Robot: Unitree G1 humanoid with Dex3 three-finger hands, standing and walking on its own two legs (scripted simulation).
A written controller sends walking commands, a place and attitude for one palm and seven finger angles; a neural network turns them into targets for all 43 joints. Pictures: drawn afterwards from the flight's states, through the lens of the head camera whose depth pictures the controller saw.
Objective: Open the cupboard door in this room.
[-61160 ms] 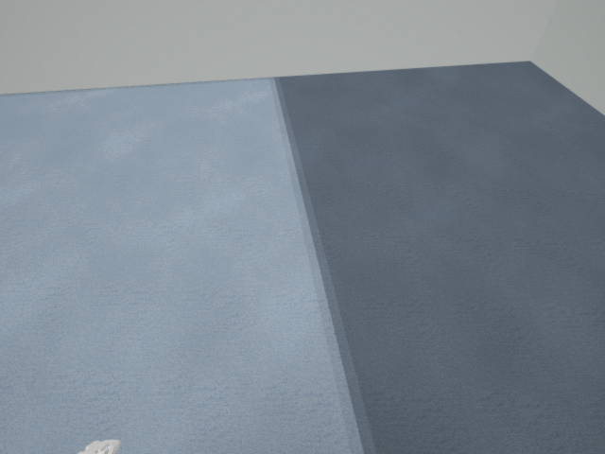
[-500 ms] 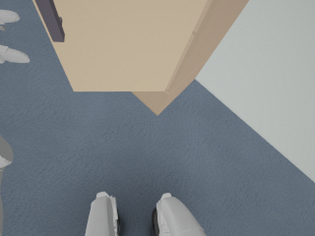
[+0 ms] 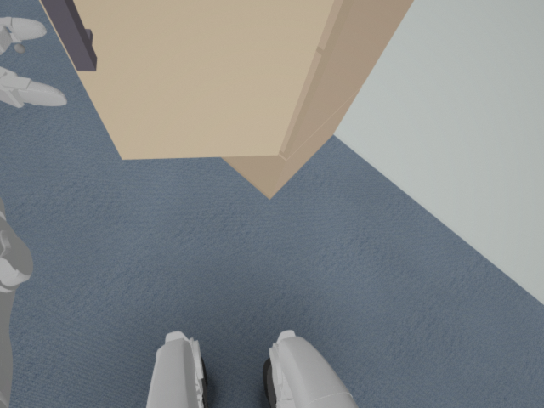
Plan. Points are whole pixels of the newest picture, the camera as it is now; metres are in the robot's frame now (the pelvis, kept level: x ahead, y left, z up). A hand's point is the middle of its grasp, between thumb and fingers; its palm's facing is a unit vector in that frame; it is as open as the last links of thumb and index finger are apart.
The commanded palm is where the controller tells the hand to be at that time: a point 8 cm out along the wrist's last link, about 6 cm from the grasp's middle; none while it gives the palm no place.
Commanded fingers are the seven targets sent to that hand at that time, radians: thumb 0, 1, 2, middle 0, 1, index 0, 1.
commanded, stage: slide the fingers in behind the handle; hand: left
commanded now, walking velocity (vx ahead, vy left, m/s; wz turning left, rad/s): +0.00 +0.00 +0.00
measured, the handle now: (71, 14) +0.62 +0.20 +0.09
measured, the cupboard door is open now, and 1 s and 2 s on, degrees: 48 48 48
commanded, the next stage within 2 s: close the thumb around the handle in 1.28 s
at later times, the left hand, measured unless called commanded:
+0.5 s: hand (54, 48) +0.57 +0.21 +0.09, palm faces +0.01 -1.00 +0.00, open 14.0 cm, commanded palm +0.56 +0.24 +0.08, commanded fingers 0.00 -0.50 0.30 -0.30 -1.20 -0.30 -1.20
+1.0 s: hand (81, 47) +0.57 +0.19 +0.09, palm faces +0.01 -1.00 -0.01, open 14.0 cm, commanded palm +0.55 +0.21 +0.08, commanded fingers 0.00 -0.50 0.30 -0.30 -1.20 -0.30 -1.20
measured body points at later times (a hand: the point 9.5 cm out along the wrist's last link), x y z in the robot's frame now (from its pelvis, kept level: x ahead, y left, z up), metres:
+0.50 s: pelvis +0.00 +0.00 +0.00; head +0.18 +0.03 +0.41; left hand +0.56 +0.27 +0.09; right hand -0.02 -0.27 -0.10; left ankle +0.05 +0.10 -0.63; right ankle +0.00 -0.13 -0.63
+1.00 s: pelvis +0.01 -0.01 +0.00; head +0.18 +0.03 +0.42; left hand +0.57 +0.24 +0.09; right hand -0.01 -0.26 -0.10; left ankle +0.05 +0.10 -0.63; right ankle +0.00 -0.13 -0.63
